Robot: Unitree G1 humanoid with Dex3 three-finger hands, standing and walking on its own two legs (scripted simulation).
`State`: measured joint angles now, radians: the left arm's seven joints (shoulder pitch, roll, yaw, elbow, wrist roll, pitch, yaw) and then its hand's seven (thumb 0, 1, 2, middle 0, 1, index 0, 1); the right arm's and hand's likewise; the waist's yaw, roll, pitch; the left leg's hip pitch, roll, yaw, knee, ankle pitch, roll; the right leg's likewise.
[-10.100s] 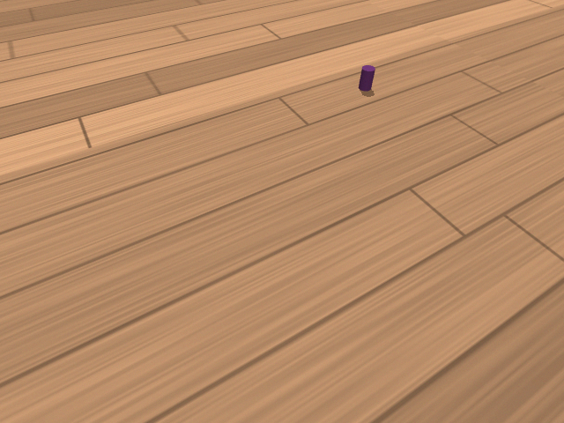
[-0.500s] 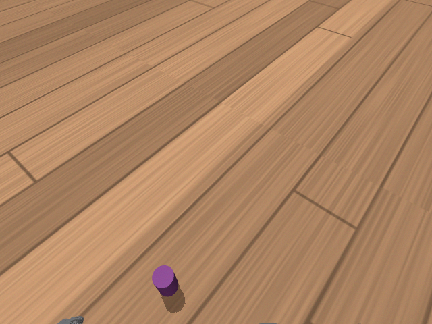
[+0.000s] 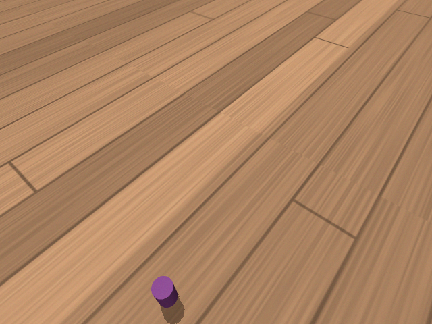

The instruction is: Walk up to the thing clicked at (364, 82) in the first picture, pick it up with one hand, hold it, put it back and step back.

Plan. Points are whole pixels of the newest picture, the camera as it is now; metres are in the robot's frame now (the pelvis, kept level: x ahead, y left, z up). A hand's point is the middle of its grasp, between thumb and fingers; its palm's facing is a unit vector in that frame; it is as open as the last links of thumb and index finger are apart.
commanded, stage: stand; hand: left
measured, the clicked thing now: (165, 292) +0.36 +0.23 -0.71
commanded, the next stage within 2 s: walk up in 0.20 s
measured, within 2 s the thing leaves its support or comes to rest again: neither
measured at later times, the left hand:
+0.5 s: hand out of the picture +0.09 +0.29 -0.17, palm faces -0.04 -0.93 -0.38, open 7.3 cm
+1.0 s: hand out of the picture -0.09 +0.31 -0.17, palm faces -0.09 -0.91 -0.40, open 7.3 cm
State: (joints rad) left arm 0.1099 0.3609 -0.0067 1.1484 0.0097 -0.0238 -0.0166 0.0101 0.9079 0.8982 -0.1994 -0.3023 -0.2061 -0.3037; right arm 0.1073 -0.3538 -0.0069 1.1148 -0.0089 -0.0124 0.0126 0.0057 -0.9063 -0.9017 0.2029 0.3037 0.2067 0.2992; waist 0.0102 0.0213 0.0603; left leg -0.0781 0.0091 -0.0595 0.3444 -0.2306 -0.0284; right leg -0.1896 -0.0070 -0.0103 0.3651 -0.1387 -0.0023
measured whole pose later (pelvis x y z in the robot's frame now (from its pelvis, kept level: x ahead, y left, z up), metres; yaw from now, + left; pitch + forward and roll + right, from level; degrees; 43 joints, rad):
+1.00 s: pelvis -0.20 +0.04 -0.03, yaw -4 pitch -4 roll -2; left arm 0.14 0.37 0.07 0.90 0.03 0.06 0.00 0.01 0.91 0.90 -0.20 -0.30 -0.21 -0.30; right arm 0.06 -0.38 -0.05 0.87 -0.02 0.05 -0.02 0.00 -0.90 -0.90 0.21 0.30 0.21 0.30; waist 0.00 0.05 0.22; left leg -0.40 0.06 0.05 0.70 -0.23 0.02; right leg -0.22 0.06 0.03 0.67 -0.38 -0.01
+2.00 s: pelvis -0.33 +0.02 -0.01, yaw -2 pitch -2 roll +0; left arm 0.23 0.41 0.06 0.98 0.02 -0.01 -0.02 0.01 0.91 0.90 -0.20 -0.30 -0.21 -0.30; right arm 0.25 -0.34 -0.05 0.97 -0.05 -0.02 0.03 0.01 -0.90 -0.90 0.20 0.30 0.21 0.30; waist -0.01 -0.03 0.05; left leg -0.20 0.01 0.03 0.52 -0.28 0.01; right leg -0.32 0.00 0.04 0.76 -0.46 -0.03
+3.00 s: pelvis -0.28 +0.02 +0.00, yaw -2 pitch -3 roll +0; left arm 0.10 0.35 0.01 1.12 0.01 -0.01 -0.01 0.01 0.91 0.90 -0.20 -0.30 -0.21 -0.30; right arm 0.05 -0.35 -0.01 1.12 -0.01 -0.01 0.01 0.01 -0.91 -0.90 0.20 0.30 0.21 0.30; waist 0.01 0.01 0.06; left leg -0.15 0.05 0.02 0.38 -0.17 -0.03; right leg -0.09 -0.01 0.01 0.35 -0.21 0.02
